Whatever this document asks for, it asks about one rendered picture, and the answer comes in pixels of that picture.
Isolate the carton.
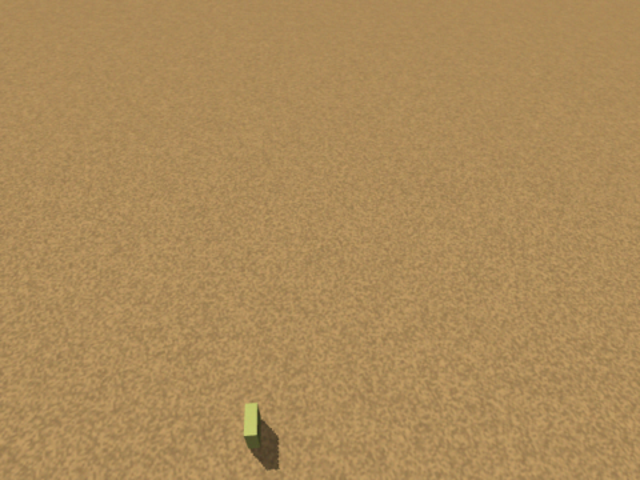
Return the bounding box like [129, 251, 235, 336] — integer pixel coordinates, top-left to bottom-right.
[244, 403, 261, 449]

